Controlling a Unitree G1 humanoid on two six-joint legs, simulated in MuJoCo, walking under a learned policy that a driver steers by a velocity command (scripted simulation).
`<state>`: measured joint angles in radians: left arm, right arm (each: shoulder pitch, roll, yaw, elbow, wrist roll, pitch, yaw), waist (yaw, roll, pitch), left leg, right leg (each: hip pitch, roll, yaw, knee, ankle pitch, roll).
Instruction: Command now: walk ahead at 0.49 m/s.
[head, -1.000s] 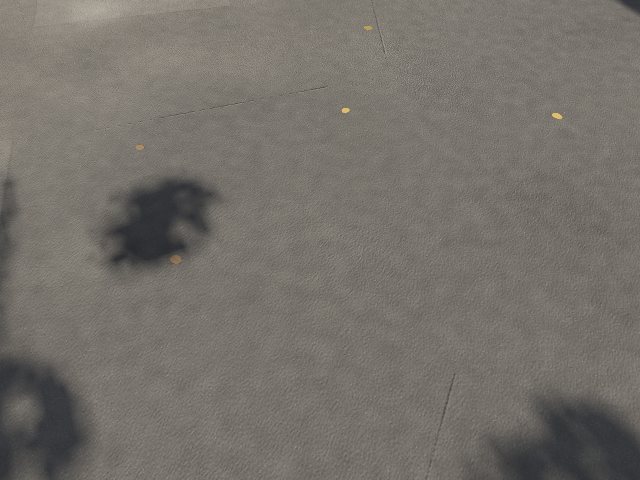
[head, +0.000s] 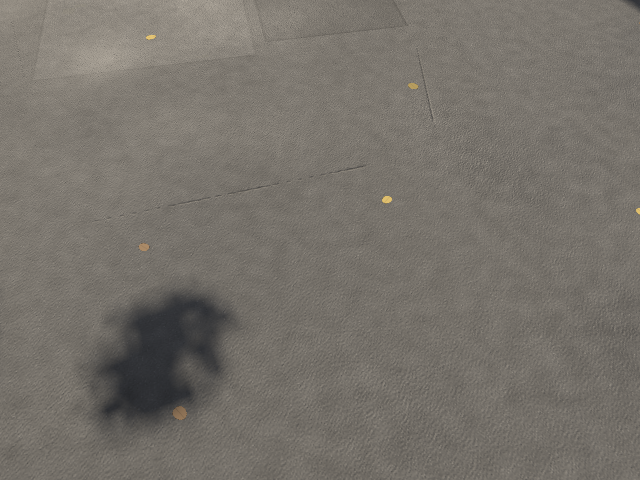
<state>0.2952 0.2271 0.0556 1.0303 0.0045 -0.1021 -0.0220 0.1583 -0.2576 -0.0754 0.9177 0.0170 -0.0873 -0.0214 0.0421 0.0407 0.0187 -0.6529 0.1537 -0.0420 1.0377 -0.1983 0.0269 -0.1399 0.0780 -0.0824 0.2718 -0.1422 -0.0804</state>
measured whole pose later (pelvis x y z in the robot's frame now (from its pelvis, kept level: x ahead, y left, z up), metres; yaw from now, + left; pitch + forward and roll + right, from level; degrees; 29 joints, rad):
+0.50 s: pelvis +0.26 +0.08 +0.00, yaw +0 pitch +2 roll +0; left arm 0.16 0.27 0.06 0.97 -0.01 -0.05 0.03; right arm 0.19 -0.22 -0.05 0.96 -0.03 -0.10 0.02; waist -0.01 -0.04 0.06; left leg -0.29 -0.03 0.08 0.37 -0.11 0.08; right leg -0.52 -0.07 0.03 1.00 -0.37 0.01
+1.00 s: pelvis +0.34 +0.06 -0.01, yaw +0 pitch +0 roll +0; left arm 0.14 0.21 0.06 1.07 0.00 -0.01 0.03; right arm 0.19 -0.22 -0.04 1.05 0.00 -0.01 -0.03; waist -0.01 0.00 0.03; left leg -0.17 -0.01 0.07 0.48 -0.30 0.02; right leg -0.26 -0.03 0.00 0.51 -0.24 0.01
